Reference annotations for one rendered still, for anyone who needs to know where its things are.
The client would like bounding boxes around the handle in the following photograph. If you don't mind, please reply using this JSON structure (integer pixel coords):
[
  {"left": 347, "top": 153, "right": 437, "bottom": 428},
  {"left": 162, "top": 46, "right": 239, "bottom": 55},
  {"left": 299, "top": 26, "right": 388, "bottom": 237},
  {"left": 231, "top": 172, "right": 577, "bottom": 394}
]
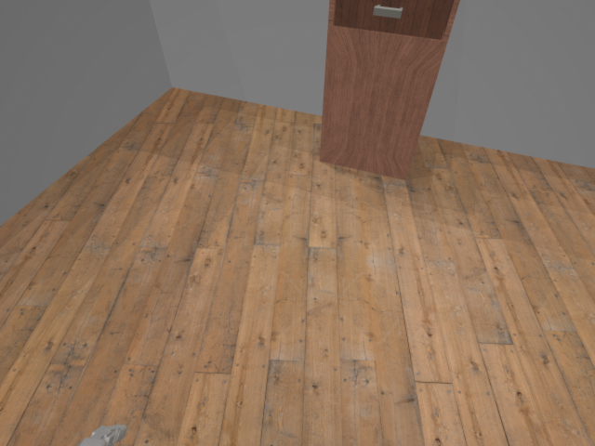
[{"left": 373, "top": 5, "right": 403, "bottom": 19}]

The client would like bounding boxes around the cabinet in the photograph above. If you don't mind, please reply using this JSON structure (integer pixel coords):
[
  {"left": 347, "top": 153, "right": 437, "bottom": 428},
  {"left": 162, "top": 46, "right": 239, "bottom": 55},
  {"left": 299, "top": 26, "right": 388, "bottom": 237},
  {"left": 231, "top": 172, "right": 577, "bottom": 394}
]
[{"left": 320, "top": 0, "right": 460, "bottom": 180}]

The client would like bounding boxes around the robot left hand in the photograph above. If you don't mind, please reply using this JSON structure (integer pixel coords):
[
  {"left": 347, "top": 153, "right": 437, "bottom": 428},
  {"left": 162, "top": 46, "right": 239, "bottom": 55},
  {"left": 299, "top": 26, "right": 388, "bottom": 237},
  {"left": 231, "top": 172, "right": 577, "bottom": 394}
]
[{"left": 78, "top": 425, "right": 127, "bottom": 446}]

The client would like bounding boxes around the drawer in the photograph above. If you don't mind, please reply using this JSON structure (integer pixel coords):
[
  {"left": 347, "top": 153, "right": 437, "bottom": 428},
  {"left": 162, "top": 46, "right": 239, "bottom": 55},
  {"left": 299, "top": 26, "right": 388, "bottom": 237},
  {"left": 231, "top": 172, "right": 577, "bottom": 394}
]
[{"left": 334, "top": 0, "right": 453, "bottom": 40}]

